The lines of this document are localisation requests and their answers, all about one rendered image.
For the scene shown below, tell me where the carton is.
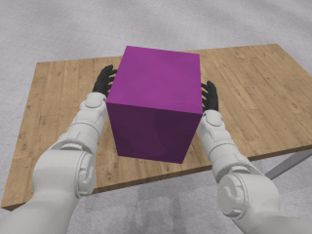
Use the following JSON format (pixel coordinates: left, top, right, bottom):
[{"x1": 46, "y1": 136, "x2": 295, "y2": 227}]
[{"x1": 105, "y1": 46, "x2": 203, "y2": 164}]

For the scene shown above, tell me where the table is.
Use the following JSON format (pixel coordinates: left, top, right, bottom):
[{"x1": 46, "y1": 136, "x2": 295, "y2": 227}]
[{"x1": 0, "y1": 43, "x2": 312, "y2": 212}]

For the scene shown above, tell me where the left robot forearm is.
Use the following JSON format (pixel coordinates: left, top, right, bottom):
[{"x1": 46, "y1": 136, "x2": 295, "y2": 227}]
[{"x1": 32, "y1": 92, "x2": 107, "y2": 192}]

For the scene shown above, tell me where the robot right hand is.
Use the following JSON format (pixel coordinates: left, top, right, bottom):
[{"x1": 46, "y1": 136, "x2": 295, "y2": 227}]
[{"x1": 201, "y1": 80, "x2": 218, "y2": 113}]

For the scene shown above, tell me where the right robot forearm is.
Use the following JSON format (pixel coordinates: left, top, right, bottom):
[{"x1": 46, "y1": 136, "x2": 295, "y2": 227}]
[{"x1": 197, "y1": 109, "x2": 281, "y2": 205}]

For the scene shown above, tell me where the robot right upper arm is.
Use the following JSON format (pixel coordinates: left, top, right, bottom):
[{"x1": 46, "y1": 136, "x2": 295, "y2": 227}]
[{"x1": 216, "y1": 173, "x2": 312, "y2": 234}]

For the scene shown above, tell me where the robot left upper arm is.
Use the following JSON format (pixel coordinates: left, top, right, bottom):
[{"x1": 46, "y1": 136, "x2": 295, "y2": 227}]
[{"x1": 0, "y1": 149, "x2": 97, "y2": 234}]

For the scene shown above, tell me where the robot left hand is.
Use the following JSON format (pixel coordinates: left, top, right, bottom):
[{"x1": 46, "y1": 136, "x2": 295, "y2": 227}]
[{"x1": 92, "y1": 64, "x2": 117, "y2": 98}]

